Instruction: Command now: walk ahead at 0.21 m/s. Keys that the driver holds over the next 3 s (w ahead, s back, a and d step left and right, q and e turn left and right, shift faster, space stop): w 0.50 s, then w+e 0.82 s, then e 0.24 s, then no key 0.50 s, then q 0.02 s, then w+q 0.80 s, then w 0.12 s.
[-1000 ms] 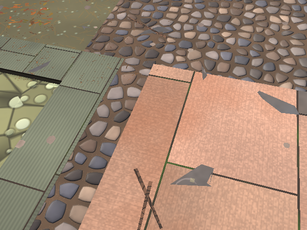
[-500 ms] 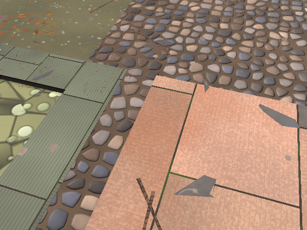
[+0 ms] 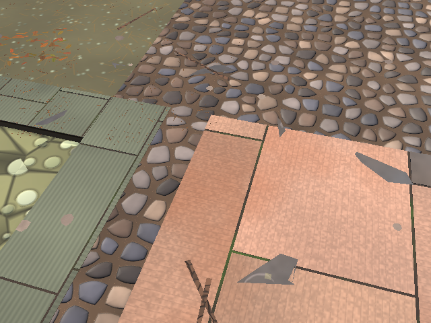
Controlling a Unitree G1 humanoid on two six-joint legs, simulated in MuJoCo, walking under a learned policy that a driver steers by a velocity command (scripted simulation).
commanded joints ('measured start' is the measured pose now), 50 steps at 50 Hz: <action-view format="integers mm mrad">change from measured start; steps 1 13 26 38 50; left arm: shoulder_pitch -54 226 273 166 -238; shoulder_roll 56 64 163 42 35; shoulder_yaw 5 -1 30 45 26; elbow -73 -30 -57 -170 -384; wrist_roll -11 7 -3 -31 -13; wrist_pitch -52 -107 -71 -44 -59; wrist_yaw -18 -57 -19 -17 -91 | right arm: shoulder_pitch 56 -141 -364 -135 44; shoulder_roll -210 -113 -124 -82 -193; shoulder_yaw -52 -46 -38 -48 -73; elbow -23 -111 -229 -69 -27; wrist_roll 13 11 19 -20 -2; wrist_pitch -26 -100 -101 -131 -80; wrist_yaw -4 40 77 60 10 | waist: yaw -28 46 -8 21 -85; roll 202 -106 -115 86 8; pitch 162 93 71 27 106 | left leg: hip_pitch -134 -619 -294 -43 244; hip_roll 294 127 24 269 305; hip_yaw -438 15 90 -29 223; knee -374 500 -1 -424 -369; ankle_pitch -515 146 305 247 499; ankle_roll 202 28 54 159 136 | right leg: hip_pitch -175 338 341 -300 -495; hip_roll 17 -194 -231 -133 -87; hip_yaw -54 215 34 72 -71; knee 165 -463 -369 576 61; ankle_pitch -56 290 858 143 395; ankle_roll -46 -169 -155 -70 -71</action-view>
